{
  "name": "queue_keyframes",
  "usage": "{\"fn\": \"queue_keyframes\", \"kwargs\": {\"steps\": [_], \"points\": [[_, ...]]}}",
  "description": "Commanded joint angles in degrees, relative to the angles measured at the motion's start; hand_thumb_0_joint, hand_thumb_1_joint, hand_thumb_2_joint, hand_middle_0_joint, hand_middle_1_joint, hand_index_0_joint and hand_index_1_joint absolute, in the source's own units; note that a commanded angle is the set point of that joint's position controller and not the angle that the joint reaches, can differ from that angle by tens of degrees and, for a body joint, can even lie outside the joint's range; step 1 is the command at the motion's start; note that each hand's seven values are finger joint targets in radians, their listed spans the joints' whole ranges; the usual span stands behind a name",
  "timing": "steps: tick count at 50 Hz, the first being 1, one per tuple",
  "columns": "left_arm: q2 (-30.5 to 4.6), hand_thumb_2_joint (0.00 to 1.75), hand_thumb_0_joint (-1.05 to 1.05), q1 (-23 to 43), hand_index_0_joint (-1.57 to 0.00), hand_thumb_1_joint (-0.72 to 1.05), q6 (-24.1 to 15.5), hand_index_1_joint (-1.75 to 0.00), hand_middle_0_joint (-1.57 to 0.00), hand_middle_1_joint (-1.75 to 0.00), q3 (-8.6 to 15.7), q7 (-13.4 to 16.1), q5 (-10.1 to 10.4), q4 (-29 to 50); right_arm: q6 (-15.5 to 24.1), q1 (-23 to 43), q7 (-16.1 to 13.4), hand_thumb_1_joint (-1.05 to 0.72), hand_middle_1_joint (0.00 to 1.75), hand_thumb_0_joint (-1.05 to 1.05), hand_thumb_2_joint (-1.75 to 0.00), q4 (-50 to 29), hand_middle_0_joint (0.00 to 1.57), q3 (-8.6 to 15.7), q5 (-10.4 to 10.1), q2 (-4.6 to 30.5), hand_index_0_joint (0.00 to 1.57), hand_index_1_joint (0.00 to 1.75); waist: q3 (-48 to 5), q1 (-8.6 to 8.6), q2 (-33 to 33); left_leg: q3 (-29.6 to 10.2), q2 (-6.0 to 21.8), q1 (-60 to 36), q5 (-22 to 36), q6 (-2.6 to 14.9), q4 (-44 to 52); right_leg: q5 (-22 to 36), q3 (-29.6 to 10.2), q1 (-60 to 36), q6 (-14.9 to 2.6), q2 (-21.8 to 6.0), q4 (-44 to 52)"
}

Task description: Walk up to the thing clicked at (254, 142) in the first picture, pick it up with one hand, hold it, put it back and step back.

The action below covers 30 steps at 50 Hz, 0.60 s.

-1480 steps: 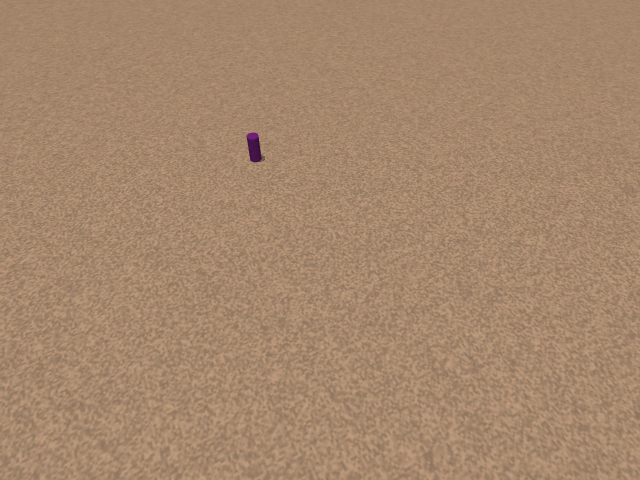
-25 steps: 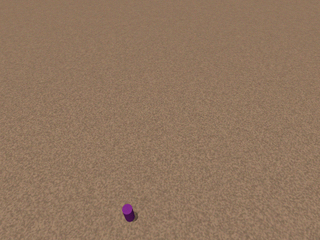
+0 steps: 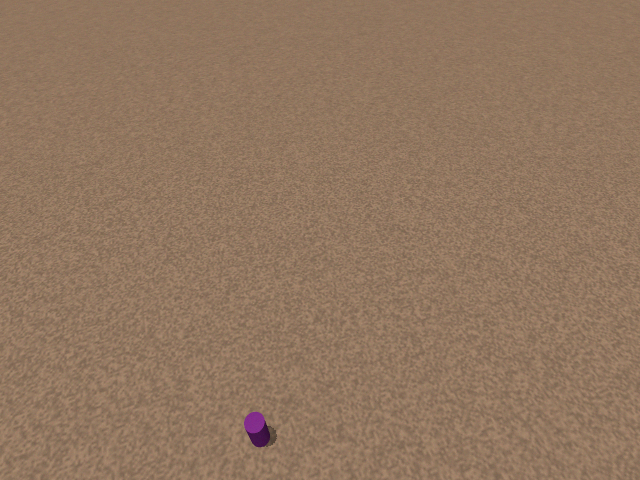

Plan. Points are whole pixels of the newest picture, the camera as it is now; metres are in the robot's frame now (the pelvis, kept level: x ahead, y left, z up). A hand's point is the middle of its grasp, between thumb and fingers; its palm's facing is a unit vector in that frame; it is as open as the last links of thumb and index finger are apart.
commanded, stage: stand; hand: left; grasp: from the side
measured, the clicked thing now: (257, 430) +0.40 +0.20 -0.72
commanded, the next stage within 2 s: step back in 0.58 s
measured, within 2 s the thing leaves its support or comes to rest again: neither
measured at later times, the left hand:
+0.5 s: hand out of the picture +0.09 +0.24 -0.16, palm faces -0.01 -0.94 -0.35, open 7.4 cm
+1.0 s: hand out of the picture +0.11 +0.31 -0.18, palm faces -0.02 -0.93 -0.37, open 7.4 cm
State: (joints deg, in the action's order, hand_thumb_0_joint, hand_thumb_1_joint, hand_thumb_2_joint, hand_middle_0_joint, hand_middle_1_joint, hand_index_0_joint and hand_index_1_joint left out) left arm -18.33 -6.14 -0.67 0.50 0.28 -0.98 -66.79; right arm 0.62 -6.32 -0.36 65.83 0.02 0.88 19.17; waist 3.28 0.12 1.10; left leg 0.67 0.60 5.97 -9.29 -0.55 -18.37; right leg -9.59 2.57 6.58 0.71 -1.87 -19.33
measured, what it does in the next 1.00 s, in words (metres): lifts its right foot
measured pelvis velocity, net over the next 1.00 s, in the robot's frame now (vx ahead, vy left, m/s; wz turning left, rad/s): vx -0.05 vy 0.05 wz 0.01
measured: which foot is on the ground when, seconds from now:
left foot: down 0.00-1.00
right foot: down 0.00-0.88, up 0.90-1.00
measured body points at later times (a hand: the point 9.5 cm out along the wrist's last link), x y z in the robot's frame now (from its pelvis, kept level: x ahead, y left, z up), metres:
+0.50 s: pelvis +0.01 -0.01 +0.00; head +0.02 -0.01 +0.45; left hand +0.09 +0.29 -0.13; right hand +0.08 -0.30 -0.14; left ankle +0.01 +0.12 -0.75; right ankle +0.01 -0.12 -0.75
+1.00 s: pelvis -0.05 +0.05 -0.02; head +0.03 +0.08 +0.42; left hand +0.11 +0.36 -0.16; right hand +0.01 -0.28 -0.13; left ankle -0.04 +0.14 -0.75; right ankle -0.04 -0.11 -0.69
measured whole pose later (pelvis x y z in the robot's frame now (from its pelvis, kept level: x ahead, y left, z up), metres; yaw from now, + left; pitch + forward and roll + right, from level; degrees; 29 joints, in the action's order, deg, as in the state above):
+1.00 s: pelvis -0.05 +0.05 -0.02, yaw +1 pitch -1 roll -1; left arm -23.4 0.3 3.7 3.5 2.1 -0.2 -52.2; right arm -1.9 -8.6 0.1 54.9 3.0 1.5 21.1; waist 11.6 -2.0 -3.3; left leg -0.1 -2.0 17.0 -18.5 3.0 -36.5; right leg -30.6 -9.2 26.6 -1.4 4.6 -59.3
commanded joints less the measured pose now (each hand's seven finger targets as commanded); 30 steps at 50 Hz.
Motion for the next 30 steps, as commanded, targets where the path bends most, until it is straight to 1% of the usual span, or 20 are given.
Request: {"fn": "queue_keyframes", "kwargs": {"steps": [1, 3, 4, 5, 6, 7, 8, 9, 10, 12, 16, 19, 21, 22, 24, 26, 27, 28, 29, 30], "points": [[-12.3, 0.9, 0.0, 2.4, -0.2, 0.9, -1.1, -0.3, -0.2, -0.3, 2.2, 0.7, 0.2, 3.2, 1.0, 1.7, -0.6, -0.9, 0.3, 0.0, -0.9, -2.7, 0.2, 2.0, 0.2, 11.0, 0.2, 0.3, -3.4, 0.1, -1.1, -5.7, 6.4, 0.5, 4.1, 1.17, 3.8, 4.5, -6.0, -1.0, -1.14, -6.2, 3.9], [-12.3, 0.9, 0.0, 2.6, -0.2, 0.9, -0.9, -0.3, -0.2, -0.3, 2.3, 0.6, 0.2, 3.1, 0.9, 1.8, -0.6, -0.9, 0.3, 0.0, -0.9, -2.7, 0.2, 2.1, 0.2, 11.3, 0.2, 0.3, -3.1, 0.12, -0.8, -5.6, 6.3, 1.3, 2.8, 1.07, 4.0, 3.6, -6.1, -0.9, -1.05, -6.1, 4.1], [-12.0, 0.9, 0.0, 2.1, -0.2, 0.9, -1.0, -0.3, -0.2, -0.3, 2.2, 0.6, 0.1, 3.1, 1.0, 2.6, -0.6, -0.9, 0.3, 0.0, -0.9, -2.8, 0.2, 2.2, 0.2, 11.5, 0.2, 0.3, -2.9, 0.53, -0.7, -5.9, 6.4, 0.7, 2.8, 1.09, 4.1, 2.9, -5.7, -0.4, -1.05, -5.9, 4.2], [-12.3, 0.9, 0.0, 2.4, -0.2, 0.9, -1.0, -0.3, -0.2, -0.3, 2.3, 0.7, 0.1, 3.2, 1.0, 2.4, -0.6, -0.9, 0.3, 0.0, -0.9, -3.0, 0.2, 2.3, 0.2, 11.6, 0.2, 0.3, -3.8, 0.15, -1.1, -5.8, 6.5, 0.4, 3.8, 1.3, 3.7, 4.3, -6.0, -1.1, -1.1, -6.2, 4.3], [-12.3, 0.9, 0.0, 2.6, -0.2, 0.9, -1.0, -0.3, -0.2, -0.3, 2.3, 0.6, 0.1, 3.2, 0.9, 1.9, -0.5, -0.9, 0.3, 0.0, -0.9, -2.8, 0.2, 2.0, 0.2, 11.0, 0.2, 0.3, -3.3, 0.07, -1.8, -5.8, 6.4, 0.8, 3.5, 1.04, 3.9, 3.8, -5.9, -1.0, -1.03, -6.0, 4.2], [-12.4, 0.9, 0.0, 2.5, -0.2, 0.9, -1.1, -0.3, -0.2, -0.3, 2.4, 0.6, 0.1, 3.4, 1.0, 2.5, -0.6, -0.9, 0.3, 0.0, -0.9, -3.1, 0.2, 2.2, 0.2, 11.3, 0.2, 0.3, -4.5, 0.22, -1.5, -5.7, 6.7, -0.7, 5.3, 1.23, 3.4, 5.3, -6.0, -1.2, -1.15, -6.3, 4.0], [-12.4, 0.9, 0.0, 2.7, -0.2, 0.9, -1.1, -0.3, -0.2, -0.3, 2.4, 0.6, 0.1, 3.4, 1.0, 2.4, -0.6, -0.9, 0.3, 0.0, -0.9, -3.1, 0.2, 2.2, 0.2, 11.4, 0.2, 0.3, -4.7, 0.06, -1.4, -5.6, 6.6, -0.5, 5.8, 1.24, 3.4, 6.2, -6.0, -1.4, -1.16, -6.3, 4.0], [-12.5, 0.9, 0.0, 2.6, -0.2, 0.9, -1.1, -0.3, -0.2, -0.3, 2.4, 0.6, 0.2, 3.4, 1.0, 2.2, -0.6, -0.9, 0.3, 0.0, -0.9, -2.9, 0.2, 2.2, 0.2, 11.5, 0.2, 0.3, -4.0, 0.05, -0.9, -5.7, 6.5, -0.1, 5.1, 1.05, 3.7, 5.4, -5.9, -1.1, -1.08, -6.1, 4.1], [-12.5, 0.9, 0.0, 2.8, -0.2, 0.9, -1.2, -0.3, -0.2, -0.3, 2.4, 0.6, 0.2, 3.6, 1.0, 2.5, -0.6, -0.9, 0.3, 0.0, -0.9, -3.0, 0.2, 2.2, 0.2, 11.7, 0.2, 0.3, -4.5, 0.15, -1.0, -5.5, 6.7, -0.4, 5.9, 1.24, 3.4, 6.5, -6.1, -1.7, -1.2, -6.3, 3.9], [-12.2, 0.9, 0.0, 2.9, -0.2, 0.9, -1.1, -0.3, -0.2, -0.3, 2.3, 0.6, 0.2, 3.5, 0.9, 2.3, -0.6, -0.9, 0.3, 0.0, -0.9, -2.9, 0.2, 2.2, 0.2, 11.7, 0.2, 0.3, -4.0, 0.1, -1.1, -5.6, 6.6, 0.1, 5.0, 1.05, 3.5, 5.3, -5.9, -1.5, -1.06, -6.2, 4.1], [-12.3, 0.9, 0.0, 2.9, -0.2, 0.9, -1.1, -0.3, -0.2, -0.3, 2.4, 0.6, 0.2, 3.7, 1.0, 2.4, -0.6, -0.9, 0.3, 0.0, -0.9, -3.0, 0.2, 2.0, 0.1, 11.5, 0.2, 0.3, -5.0, 0.16, -0.9, -5.3, 6.7, -0.2, 7.2, 1.16, 3.4, 8.4, -5.8, -2.8, -1.37, -6.4, 3.6], [-12.5, 0.9, 0.0, 2.8, -0.2, 0.9, -1.1, -0.3, -0.2, -0.3, 2.4, 0.6, 0.3, 3.6, 1.1, 2.5, -0.6, -0.9, 0.3, 0.0, -0.9, -3.0, 0.2, 2.1, 0.1, 11.7, 0.2, 0.3, -5.4, 0.1, -1.0, -5.4, 6.9, -1.2, 8.9, 1.11, 3.3, 9.1, -5.6, -2.6, -1.27, -6.3, 3.5], [-12.5, 0.9, 0.0, 3.0, -0.2, 0.9, -1.1, -0.3, -0.2, -0.3, 2.4, 0.6, 0.3, 3.7, 1.0, 2.5, -0.6, -0.9, 0.3, 0.0, -0.9, -3.0, 0.2, 2.1, 0.1, 11.5, 0.2, 0.3, -4.8, 0.04, -1.8, -5.4, 6.9, -1.1, 8.4, 1.02, 3.4, 8.5, -5.5, -2.3, -1.26, -6.3, 3.7], [-12.4, 0.9, 0.0, 2.8, -0.2, 0.9, -1.0, -0.3, -0.2, -0.3, 2.3, 0.6, 0.2, 3.7, 1.0, 2.6, -0.7, -0.9, 0.3, 0.0, -0.9, -3.1, 0.2, 2.3, 0.1, 12.1, 0.2, 0.3, -5.1, 0.15, -1.5, -5.4, 7.0, -1.7, 8.7, 1.1, 3.1, 9.1, -5.6, -2.1, -1.29, -6.3, 3.8], [-12.5, 0.9, 0.0, 3.2, -0.2, 0.9, -1.2, -0.3, -0.2, -0.3, 2.3, 0.6, 0.3, 3.9, 0.9, 2.2, -0.6, -0.9, 0.3, 0.0, -0.9, -3.0, 0.2, 2.0, 0.1, 11.6, 0.2, 0.3, -5.0, -0.07, -1.7, -5.4, 6.9, -1.0, 8.1, 1.07, 3.3, 9.0, -5.7, -2.6, -1.27, -6.4, 3.9], [-12.7, 0.9, 0.0, 2.9, -0.2, 0.9, -1.2, -0.3, -0.2, -0.3, 2.3, 0.7, 0.2, 3.7, 0.8, 2.5, -0.5, -0.9, 0.3, 0.0, -0.9, -3.1, 0.2, 2.2, 0.1, 11.8, 0.2, 0.3, -4.0, -0.06, -1.6, -5.5, 6.8, -0.8, 6.1, 0.89, 3.6, 6.5, -5.6, -1.4, -1.01, -6.1, 4.6], [-12.8, 0.9, 0.0, 3.3, -0.2, 0.9, -1.2, -0.3, -0.2, -0.3, 2.4, 0.7, 0.2, 4.0, 0.7, 2.7, -0.5, -0.9, 0.3, 0.0, -0.9, -3.3, 0.2, 2.2, 0.1, 11.7, 0.2, 0.3, -4.1, -0.11, -1.7, -5.3, 6.7, -0.9, 6.0, 1.01, 3.3, 6.9, -5.7, -1.4, -1.19, -6.2, 4.7], [-12.8, 0.9, 0.0, 3.1, -0.2, 0.9, -1.1, -0.3, -0.2, -0.3, 2.4, 0.6, 0.3, 3.8, 0.7, 2.1, -0.5, -0.9, 0.3, 0.0, -0.9, -3.0, 0.2, 2.1, 0.0, 11.6, 0.2, 0.3, -3.8, -0.18, -1.8, -5.5, 6.8, -0.4, 5.1, 0.84, 3.7, 5.6, -5.9, -1.5, -1.24, -6.2, 4.8], [-17.2, 0.9, 0.0, 3.3, -0.2, 0.9, -0.6, -0.3, -0.2, -0.3, 5.1, 0.8, 1.4, 5.4, -0.2, 4.0, -0.1, -0.9, 0.3, 0.0, -0.9, -4.4, 0.2, 3.4, -0.6, 15.2, 0.2, 0.3, 2.6, -0.23, -2.4, -5.9, 5.3, 5.3, 13.1, 2.41, -3.4, 15.5, -6.9, 2.5, -2.22, -6.0, 0.2], [-17.2, 0.9, 0.0, 1.9, -0.2, 0.9, -0.4, -0.3, -0.2, -0.3, 5.3, 1.0, 1.6, 6.1, -0.6, 3.4, 0.0, -0.9, 0.3, 0.0, -0.9, -5.5, 0.2, 3.6, -1.1, 14.6, 0.2, 0.3, -0.4, -0.37, -2.3, -4.5, 4.9, 4.4, 14.9, 2.65, -6.3, 19.1, -6.7, 1.3, -3.41, -6.7, -1.1]]}}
